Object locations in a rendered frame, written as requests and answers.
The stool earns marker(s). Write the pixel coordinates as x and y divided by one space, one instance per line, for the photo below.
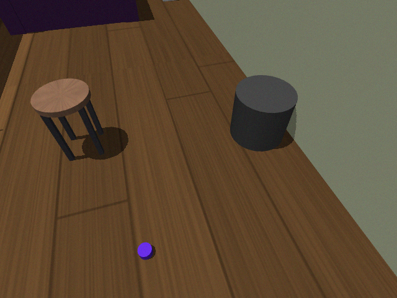
61 98

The sofa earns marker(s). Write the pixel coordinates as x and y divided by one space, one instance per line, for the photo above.
24 16

